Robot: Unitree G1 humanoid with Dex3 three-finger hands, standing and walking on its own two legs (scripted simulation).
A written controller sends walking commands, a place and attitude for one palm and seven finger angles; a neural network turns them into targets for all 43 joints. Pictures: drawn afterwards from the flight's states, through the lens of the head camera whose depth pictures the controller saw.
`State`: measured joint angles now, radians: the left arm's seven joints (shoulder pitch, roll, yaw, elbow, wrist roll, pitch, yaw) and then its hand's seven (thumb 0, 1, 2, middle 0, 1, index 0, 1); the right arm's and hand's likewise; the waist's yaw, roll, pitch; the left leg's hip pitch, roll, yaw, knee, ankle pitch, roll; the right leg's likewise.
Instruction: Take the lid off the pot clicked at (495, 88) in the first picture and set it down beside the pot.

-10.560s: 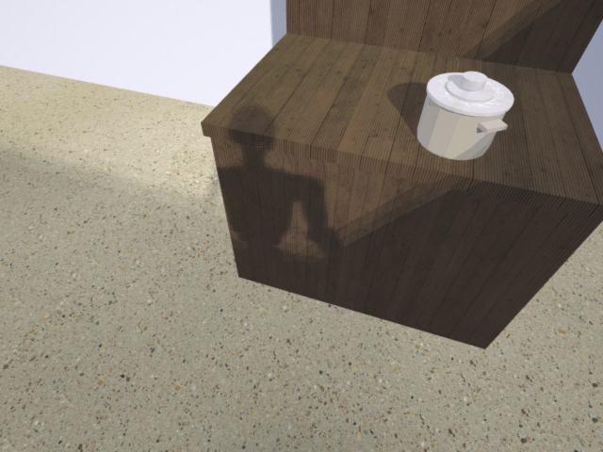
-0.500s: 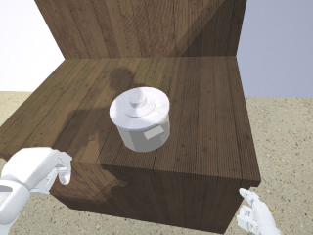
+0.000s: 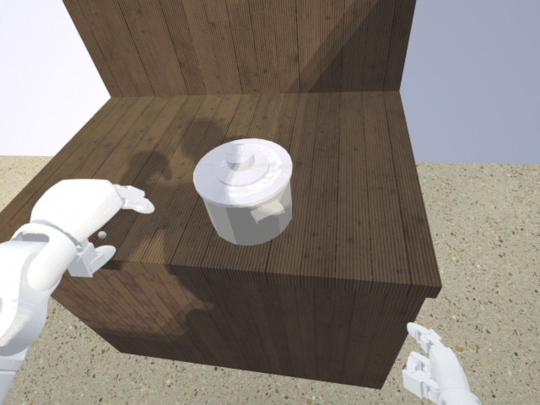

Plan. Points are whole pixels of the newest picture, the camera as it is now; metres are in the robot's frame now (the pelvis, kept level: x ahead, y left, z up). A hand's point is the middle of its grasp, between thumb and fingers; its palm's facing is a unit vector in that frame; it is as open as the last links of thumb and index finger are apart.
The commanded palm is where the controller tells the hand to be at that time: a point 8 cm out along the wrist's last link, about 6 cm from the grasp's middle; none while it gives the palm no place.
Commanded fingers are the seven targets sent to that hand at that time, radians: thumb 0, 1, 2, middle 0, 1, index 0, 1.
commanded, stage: reach forward and open the fingers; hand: left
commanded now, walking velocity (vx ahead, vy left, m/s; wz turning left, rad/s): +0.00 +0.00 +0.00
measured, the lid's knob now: (240, 158) +0.49 +0.11 +0.12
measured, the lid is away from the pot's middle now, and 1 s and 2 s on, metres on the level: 0.00 0.00 0.00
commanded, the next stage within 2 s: move the open hand above the knob in 0.16 s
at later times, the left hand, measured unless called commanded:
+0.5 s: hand (127, 198) +0.32 +0.22 +0.19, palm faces -0.11 +0.01 -0.99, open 9.8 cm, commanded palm +0.30 +0.22 +0.25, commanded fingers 0.00 -0.30 1.50 -0.86 -0.08 -0.86 -0.08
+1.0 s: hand (169, 172) +0.37 +0.18 +0.18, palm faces -0.13 -0.01 -0.99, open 9.8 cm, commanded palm +0.36 +0.18 +0.25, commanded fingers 0.00 -0.30 1.50 -0.86 -0.08 -0.86 -0.08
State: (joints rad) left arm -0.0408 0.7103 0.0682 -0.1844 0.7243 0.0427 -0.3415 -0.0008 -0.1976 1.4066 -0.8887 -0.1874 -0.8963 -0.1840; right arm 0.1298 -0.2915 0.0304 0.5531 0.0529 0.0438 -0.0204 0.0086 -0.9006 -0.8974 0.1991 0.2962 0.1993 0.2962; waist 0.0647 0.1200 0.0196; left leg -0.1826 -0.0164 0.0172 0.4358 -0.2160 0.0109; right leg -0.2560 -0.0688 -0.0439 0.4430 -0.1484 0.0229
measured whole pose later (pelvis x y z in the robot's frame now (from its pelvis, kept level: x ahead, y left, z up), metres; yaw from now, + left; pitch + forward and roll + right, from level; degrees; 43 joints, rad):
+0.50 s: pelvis +0.00 -0.01 +0.00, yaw +0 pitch -1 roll +1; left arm -0.27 0.70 0.00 -0.10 0.74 0.12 -0.43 0.00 -0.29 1.50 -0.87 -0.09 -0.88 -0.08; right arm 0.13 -0.31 0.03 0.54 0.07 0.05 -0.01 0.01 -0.90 -0.90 0.20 0.30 0.20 0.30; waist 0.05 0.13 0.01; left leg -0.21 -0.01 0.01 0.46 -0.23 0.00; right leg -0.30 -0.06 -0.05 0.49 -0.17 0.01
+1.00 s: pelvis +0.02 -0.01 +0.00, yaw +0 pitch +0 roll +1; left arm -0.47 0.62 -0.13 0.02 0.78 0.21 -0.44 0.00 -0.29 1.50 -0.87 -0.09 -0.88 -0.08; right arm 0.11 -0.31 0.03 0.54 0.07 0.09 0.00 0.01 -0.90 -0.90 0.20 0.30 0.20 0.30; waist 0.03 0.12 0.00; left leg -0.21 -0.01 0.01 0.46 -0.25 0.00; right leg -0.31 -0.07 -0.05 0.51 -0.21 0.01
